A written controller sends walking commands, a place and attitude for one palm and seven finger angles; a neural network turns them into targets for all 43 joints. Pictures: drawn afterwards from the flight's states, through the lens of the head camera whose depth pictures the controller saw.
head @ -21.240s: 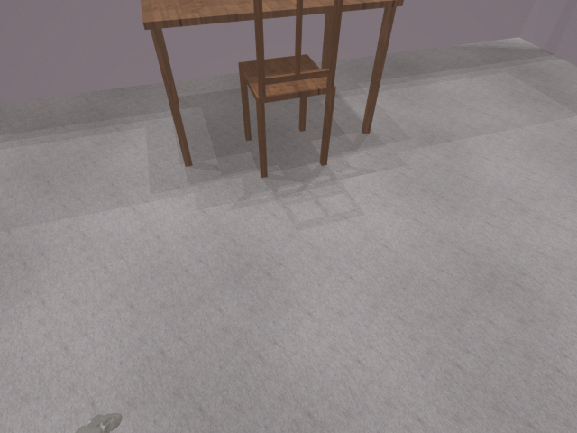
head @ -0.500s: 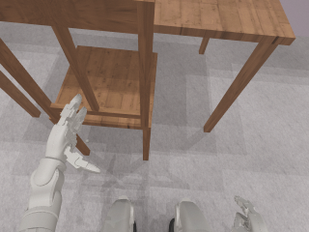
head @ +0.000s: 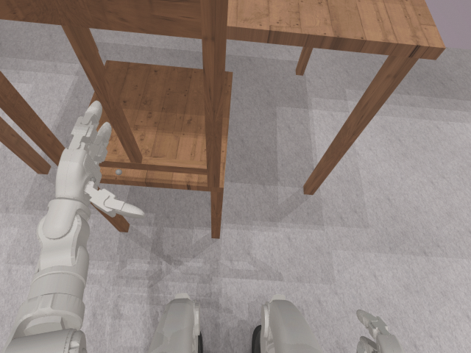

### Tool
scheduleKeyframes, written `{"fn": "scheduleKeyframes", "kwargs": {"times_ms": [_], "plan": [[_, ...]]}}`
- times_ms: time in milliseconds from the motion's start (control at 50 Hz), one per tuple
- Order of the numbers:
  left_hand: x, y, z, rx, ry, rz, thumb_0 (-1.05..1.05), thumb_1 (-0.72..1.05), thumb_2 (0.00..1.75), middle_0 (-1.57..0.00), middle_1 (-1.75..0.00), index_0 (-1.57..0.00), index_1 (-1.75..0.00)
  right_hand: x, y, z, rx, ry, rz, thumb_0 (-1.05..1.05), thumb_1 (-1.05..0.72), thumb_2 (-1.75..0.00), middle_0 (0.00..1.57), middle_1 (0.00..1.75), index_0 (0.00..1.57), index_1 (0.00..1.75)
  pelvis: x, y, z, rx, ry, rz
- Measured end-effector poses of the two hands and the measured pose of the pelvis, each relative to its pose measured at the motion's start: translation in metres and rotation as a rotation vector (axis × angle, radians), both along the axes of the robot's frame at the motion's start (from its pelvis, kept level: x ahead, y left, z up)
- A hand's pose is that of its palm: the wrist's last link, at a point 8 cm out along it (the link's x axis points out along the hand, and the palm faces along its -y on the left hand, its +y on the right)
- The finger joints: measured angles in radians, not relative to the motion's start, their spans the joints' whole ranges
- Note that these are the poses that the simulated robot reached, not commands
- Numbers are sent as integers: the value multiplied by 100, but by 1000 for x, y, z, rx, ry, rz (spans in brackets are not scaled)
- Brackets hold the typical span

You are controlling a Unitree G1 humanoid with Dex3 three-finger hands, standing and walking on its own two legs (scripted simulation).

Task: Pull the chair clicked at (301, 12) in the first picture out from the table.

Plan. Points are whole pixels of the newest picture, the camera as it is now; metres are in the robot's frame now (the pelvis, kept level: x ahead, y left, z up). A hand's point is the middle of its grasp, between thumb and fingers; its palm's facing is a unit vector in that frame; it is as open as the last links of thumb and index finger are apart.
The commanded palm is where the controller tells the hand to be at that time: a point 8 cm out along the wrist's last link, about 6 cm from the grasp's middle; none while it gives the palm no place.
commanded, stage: push the fingers through the gap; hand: left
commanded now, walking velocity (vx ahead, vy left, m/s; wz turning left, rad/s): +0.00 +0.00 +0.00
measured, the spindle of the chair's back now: (113, 110) +0.50 +0.21 +0.06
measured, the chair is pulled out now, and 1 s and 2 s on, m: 0.00 0.00 0.00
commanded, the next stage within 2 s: hook a spindle and tug to test in 1.04 s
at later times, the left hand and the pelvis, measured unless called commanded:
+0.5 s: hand (131, 148) +0.44 +0.18 +0.03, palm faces -0.05 -1.00 -0.04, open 16.9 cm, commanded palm +0.43 +0.23 +0.03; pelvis +0.00 +0.00 +0.00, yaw -1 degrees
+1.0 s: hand (131, 139) +0.46 +0.19 +0.03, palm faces -0.06 -1.00 -0.03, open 16.9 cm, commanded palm +0.44 +0.23 +0.03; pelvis +0.00 +0.00 +0.00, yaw -1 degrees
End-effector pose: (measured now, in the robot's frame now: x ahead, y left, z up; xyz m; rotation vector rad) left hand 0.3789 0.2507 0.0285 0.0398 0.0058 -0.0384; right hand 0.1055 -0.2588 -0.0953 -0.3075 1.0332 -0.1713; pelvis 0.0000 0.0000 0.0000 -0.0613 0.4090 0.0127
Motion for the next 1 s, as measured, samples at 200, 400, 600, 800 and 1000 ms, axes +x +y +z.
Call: {"fn": "scheduleKeyframes", "kwargs": {"times_ms": [200,400,600,800,1000], "plan": [[24,-9,-1,-4,36,-24,-1,-50,30,-6,-8,-5,-8,-17,-2,-4,7,61,-34,1,-91,-90,20,30,20,30,0,2,1,3,13,-7],[42,-11,3,6,15,-9,-1,-50,30,-6,-8,-6,-8,-30,-2,-9,19,112,-52,1,-91,-90,20,30,20,30,2,0,0,5,25,-11],[57,-13,1,3,13,-7,-1,-50,30,-6,-8,-6,-8,-38,-6,-12,8,151,-59,1,-91,-90,20,30,20,30,1,-1,-3,3,36,-9],[69,-9,-3,0,21,0,-1,-50,30,-6,-8,-6,-8,-48,-8,-15,1,193,-76,1,-91,-90,20,30,20,30,-1,-2,-7,1,48,-15],[67,-9,0,-5,10,-18,-1,-50,30,-6,-8,-6,-8,-52,-3,-12,3,210,-85,1,-91,-90,20,30,20,30,0,2,-4,-5,46,-13]]}}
